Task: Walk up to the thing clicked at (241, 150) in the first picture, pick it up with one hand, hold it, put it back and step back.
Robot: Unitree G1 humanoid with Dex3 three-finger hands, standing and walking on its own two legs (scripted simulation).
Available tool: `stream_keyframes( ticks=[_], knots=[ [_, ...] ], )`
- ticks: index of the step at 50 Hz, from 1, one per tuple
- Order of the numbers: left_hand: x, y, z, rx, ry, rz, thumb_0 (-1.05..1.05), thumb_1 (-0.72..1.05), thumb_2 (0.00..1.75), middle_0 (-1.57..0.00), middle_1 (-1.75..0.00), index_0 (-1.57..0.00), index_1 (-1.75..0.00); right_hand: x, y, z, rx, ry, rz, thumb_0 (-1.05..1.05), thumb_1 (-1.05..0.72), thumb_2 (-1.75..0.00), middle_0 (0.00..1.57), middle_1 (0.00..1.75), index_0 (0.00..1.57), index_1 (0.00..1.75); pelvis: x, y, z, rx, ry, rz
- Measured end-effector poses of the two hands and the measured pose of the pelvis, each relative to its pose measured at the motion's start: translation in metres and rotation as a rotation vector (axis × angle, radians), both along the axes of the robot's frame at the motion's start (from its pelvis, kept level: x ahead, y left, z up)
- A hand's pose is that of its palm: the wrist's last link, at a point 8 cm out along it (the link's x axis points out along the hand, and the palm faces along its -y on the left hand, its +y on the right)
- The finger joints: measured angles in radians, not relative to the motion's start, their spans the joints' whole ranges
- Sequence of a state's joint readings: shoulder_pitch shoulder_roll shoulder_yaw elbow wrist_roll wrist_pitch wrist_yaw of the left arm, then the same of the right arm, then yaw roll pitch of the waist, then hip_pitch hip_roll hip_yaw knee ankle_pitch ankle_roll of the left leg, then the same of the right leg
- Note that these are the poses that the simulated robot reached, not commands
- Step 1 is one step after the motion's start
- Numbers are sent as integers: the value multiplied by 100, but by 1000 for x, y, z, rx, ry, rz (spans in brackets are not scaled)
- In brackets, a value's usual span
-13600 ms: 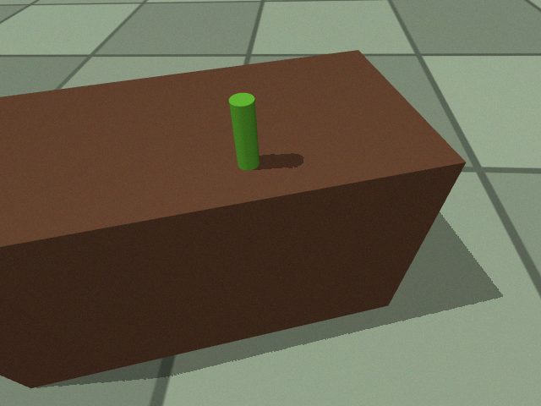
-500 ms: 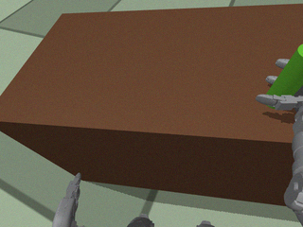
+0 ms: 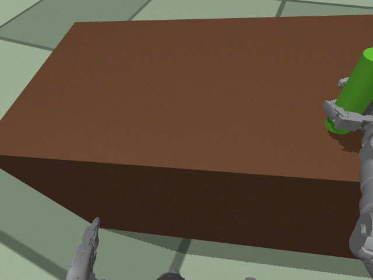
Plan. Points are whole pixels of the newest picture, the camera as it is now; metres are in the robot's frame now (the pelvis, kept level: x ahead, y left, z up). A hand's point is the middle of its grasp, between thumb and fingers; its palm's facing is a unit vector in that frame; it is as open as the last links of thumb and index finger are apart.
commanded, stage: settle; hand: right
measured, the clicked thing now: (356, 95) +0.47 -0.26 +0.13
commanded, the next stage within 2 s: lift in 0.56 s
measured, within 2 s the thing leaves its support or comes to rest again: neither
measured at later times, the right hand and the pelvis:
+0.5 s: hand (350, 91) +0.47 -0.25 +0.14, palm faces +0.24 +0.97 +0.01, open 7.5 cm; pelvis +0.01 +0.00 +0.01, yaw +0 degrees
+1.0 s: hand (359, 81) +0.46 -0.24 +0.18, palm faces +0.23 +0.97 +0.01, open 7.4 cm; pelvis +0.01 +0.00 +0.03, yaw +0 degrees
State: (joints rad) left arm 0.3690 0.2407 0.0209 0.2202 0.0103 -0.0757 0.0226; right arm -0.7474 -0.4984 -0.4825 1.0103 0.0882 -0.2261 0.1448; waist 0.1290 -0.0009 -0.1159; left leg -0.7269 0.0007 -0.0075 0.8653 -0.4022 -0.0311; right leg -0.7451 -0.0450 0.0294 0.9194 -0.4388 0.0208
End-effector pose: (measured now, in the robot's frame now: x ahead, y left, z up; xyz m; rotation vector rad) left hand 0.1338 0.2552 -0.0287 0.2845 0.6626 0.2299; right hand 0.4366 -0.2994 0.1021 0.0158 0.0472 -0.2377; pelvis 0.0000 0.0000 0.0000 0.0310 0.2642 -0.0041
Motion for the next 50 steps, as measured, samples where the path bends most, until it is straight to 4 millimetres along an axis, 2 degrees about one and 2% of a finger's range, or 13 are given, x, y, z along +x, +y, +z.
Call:
stream_keyframes(
  ticks=[9,18,23,30,40,50],
  knots=[
    [3,5,2,-4,4,13,-1,-54,6,-7,-6,-7,-5,6,-3,25,-10,-17,-10,2,7,-106,88,115,85,113,4,1,7,-5,-20,4],
    [4,1,3,-36,7,5,-1,-54,6,-6,-6,-6,-5,5,6,29,10,3,10,2,7,-107,87,116,84,115,6,2,13,-10,-34,5],
    [2,8,5,-22,5,18,-1,-54,6,-6,-6,-6,-5,4,6,34,13,-5,-6,2,7,-107,87,117,83,115,6,3,14,-12,-46,6],
    [0,4,3,-33,17,14,-1,-54,6,-6,-6,-6,-5,3,8,40,1,-9,2,2,6,-110,86,119,82,118,4,4,16,-11,-53,7],
    [0,2,3,-47,4,20,-1,-53,5,-6,-6,-6,-5,-2,6,54,-2,-16,-11,2,6,-111,85,121,82,119,3,2,20,-13,-72,10],
    [6,-1,7,-54,-16,23,-1,-53,5,-6,-7,-7,-5,-13,15,73,-14,-52,8,2,7,-112,86,119,83,118,7,-1,26,-15,-104,12]
  ],
)
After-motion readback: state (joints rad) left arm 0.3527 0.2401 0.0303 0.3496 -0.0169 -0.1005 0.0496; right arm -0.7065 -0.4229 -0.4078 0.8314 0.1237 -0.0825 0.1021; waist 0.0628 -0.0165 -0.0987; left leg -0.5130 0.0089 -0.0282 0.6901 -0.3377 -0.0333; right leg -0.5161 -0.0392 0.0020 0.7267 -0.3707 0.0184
